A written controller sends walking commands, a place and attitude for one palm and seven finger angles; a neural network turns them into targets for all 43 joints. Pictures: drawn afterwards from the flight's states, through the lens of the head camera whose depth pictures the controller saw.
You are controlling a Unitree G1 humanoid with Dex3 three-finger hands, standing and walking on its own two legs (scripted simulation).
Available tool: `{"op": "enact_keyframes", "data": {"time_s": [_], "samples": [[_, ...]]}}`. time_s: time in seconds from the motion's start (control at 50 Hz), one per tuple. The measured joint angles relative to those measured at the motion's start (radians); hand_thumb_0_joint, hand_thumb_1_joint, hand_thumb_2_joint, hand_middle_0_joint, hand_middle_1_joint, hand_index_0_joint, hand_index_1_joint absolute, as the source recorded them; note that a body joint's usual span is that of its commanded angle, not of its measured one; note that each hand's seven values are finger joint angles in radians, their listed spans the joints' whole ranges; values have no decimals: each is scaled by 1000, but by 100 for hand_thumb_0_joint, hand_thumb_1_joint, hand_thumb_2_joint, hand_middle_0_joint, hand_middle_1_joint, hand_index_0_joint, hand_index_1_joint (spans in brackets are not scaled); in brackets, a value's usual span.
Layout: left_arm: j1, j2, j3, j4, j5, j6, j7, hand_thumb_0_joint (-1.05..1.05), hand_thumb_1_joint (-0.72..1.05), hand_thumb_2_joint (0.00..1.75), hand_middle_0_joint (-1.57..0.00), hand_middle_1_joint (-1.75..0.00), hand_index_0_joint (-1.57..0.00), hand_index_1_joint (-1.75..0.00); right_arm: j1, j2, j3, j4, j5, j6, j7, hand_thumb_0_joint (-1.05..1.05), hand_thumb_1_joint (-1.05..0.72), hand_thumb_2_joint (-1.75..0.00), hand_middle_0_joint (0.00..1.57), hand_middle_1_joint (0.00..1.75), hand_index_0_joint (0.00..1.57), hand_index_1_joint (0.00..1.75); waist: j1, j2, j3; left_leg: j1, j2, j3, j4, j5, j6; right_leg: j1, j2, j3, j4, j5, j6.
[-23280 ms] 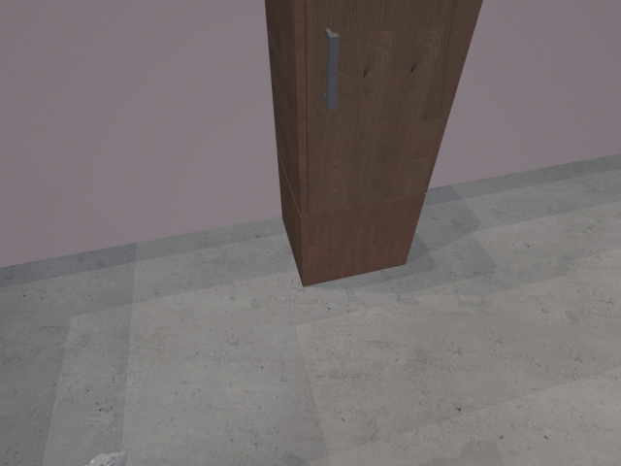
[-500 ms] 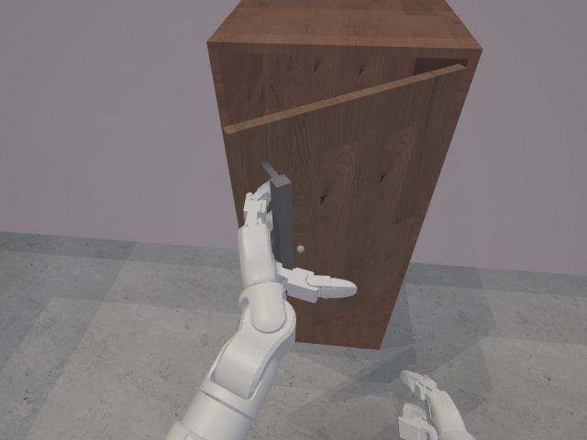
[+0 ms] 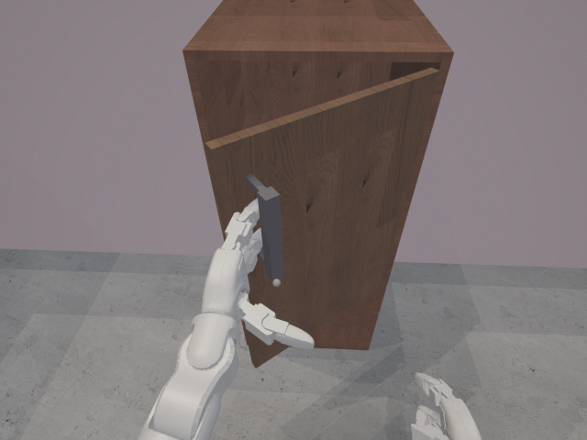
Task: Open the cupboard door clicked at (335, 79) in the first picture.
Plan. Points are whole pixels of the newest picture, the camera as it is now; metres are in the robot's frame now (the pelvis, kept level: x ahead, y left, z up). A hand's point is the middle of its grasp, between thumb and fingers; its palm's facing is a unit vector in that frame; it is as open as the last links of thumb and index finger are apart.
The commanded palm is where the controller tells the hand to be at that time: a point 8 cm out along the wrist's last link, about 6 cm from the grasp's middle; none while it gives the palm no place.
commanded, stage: slide the hand sideways off the handle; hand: left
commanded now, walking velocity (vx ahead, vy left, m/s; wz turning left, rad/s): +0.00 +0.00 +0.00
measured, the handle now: (264, 229) +0.37 +0.07 +0.12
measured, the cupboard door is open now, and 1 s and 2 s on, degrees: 37 37 37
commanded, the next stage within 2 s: draw the hand back to the body in 0.70 s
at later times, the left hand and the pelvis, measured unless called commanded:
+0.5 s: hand (214, 309) +0.24 +0.11 +0.12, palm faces +0.00 -1.00 -0.03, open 16.4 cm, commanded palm +0.20 +0.17 +0.12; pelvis +0.03 -0.01 +0.00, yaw +1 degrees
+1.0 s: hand (181, 321) +0.22 +0.15 +0.12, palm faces +0.00 -1.00 -0.06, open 16.3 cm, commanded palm +0.18 +0.20 +0.13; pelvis +0.01 +0.00 -0.01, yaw +1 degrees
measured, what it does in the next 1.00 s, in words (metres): stands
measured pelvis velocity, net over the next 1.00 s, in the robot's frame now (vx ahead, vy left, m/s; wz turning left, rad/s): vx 0.01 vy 0.00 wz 0.02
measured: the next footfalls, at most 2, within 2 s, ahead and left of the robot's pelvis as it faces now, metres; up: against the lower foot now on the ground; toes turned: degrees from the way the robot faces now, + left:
none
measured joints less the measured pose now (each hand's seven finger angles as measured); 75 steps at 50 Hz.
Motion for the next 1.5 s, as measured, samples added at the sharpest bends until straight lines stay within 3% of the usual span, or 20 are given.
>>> {"op": "enact_keyframes", "data": {"time_s": [0.26,0.54,0.72,0.9,1.08,1.32,1.4,1.5], "samples": [[249,76,86,-220,-48,-23,-106,-1,-51,30,-15,-30,-14,-30,-17,-11,1,-34,1,-56,-12,1,-91,-90,20,30,20,30,24,12,-11,6,8,-21,-1,-22,-13,16,9,-20,-10,-24,-10],[353,134,211,-267,-123,-61,-231,-1,-50,30,-15,-30,-15,-30,18,-22,7,-23,8,-148,-38,1,-91,-90,20,30,20,30,28,16,-32,-26,9,-31,34,-50,-17,-12,9,-30,23,-54,-12],[442,156,248,-318,-151,-84,-272,-1,-50,30,-15,-30,-15,-30,54,-37,-4,-19,15,-200,-45,2,-90,-90,20,30,20,30,24,17,-40,-55,7,-31,64,-60,-13,-38,6,-30,48,-62,-9],[381,159,237,-294,-146,-96,-263,-1,-51,30,-15,-30,-15,-30,53,-39,0,-2,16,-248,-58,2,-90,-90,20,30,20,30,24,19,-31,-89,1,-36,96,-61,-7,-66,0,-35,72,-61,-4],[382,200,331,-310,-193,-49,-292,-1,-50,30,-15,-30,-15,-30,53,-30,16,5,25,-260,-61,2,-90,-90,20,30,20,30,25,20,-42,-64,3,-28,75,-52,-3,-41,3,-26,44,-44,1],[380,231,387,-334,-223,-3,-342,-1,-47,31,-16,-30,-15,-30,34,-47,19,18,33,-285,-80,2,-90,-90,20,30,20,30,47,19,-33,-47,-7,-42,66,-42,6,-9,-6,-40,18,-31,10],[388,264,381,-342,-104,-52,-192,-1,-40,35,-16,-30,-15,-30,16,-31,20,30,8,-276,-93,2,-90,-90,20,30,20,30,48,13,-6,-9,-3,-36,25,-24,5,28,-1,-34,-28,-8,10],[423,261,381,-347,-33,-109,-81,-1,-26,40,-16,-30,-16,-30,12,-21,17,47,-11,-254,-84,1,-90,-90,20,30,20,30,51,10,23,40,-8,-26,-49,9,9,71,-4,-23,-94,24,13]]}}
